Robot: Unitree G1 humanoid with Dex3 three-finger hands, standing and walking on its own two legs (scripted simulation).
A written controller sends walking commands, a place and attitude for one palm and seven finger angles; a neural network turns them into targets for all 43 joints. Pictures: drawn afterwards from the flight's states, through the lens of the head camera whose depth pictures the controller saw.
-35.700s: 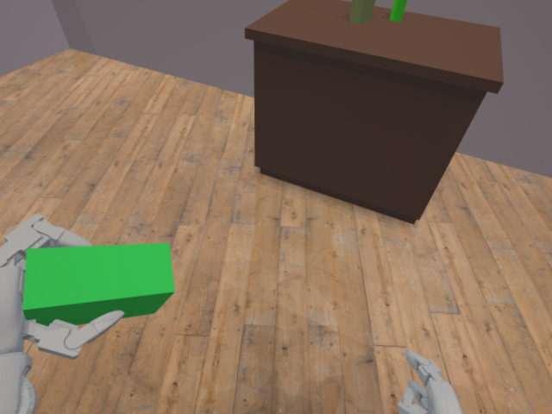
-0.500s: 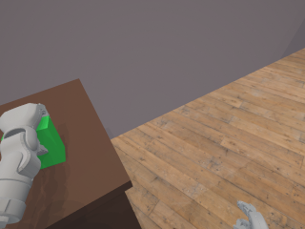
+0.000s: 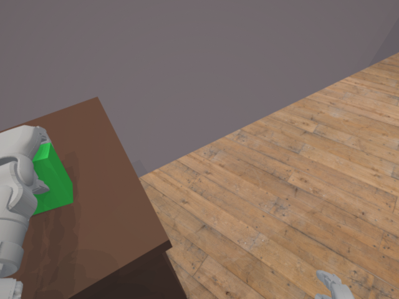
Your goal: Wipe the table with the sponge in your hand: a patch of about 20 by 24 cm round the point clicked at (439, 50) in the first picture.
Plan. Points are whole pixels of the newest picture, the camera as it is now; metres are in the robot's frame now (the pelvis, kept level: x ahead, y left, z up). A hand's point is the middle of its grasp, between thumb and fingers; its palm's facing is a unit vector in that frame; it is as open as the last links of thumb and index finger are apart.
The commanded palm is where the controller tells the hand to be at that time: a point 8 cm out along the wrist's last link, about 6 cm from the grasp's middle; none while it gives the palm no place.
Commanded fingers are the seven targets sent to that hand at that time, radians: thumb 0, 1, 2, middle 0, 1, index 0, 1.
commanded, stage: wipe forward along the middle lane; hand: left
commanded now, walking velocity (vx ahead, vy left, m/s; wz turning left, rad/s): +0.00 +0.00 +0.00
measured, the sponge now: (41, 188) +0.31 +0.37 +0.07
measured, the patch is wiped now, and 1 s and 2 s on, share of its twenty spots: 1.00 1.00 1.00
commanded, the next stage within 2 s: slide back across to the first lane in 0.06 s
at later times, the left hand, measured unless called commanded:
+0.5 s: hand (16, 159) +0.34 +0.40 +0.14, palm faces +0.02 -0.04 -1.00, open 10.1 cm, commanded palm +0.30 +0.42 +0.19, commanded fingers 0.00 0.10 1.30 -1.20 -1.60 -1.20 -1.60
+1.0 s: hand out of the picture +0.31 +0.46 +0.13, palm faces +0.02 -0.05 -1.00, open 10.1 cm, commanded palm +0.26 +0.45 +0.18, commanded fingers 0.00 0.10 1.30 -1.20 -1.60 -1.20 -1.60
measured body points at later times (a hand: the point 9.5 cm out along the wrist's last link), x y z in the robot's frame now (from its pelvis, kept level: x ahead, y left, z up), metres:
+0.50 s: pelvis +0.01 +0.03 +0.00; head +0.01 +0.00 +0.45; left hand +0.33 +0.40 +0.19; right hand +0.15 -0.23 -0.12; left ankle +0.00 +0.14 -0.73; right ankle -0.02 -0.05 -0.73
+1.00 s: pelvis +0.03 +0.08 +0.01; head +0.05 +0.05 +0.46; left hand +0.30 +0.46 +0.19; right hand +0.24 -0.16 -0.09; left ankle +0.00 +0.14 -0.73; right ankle -0.02 -0.05 -0.73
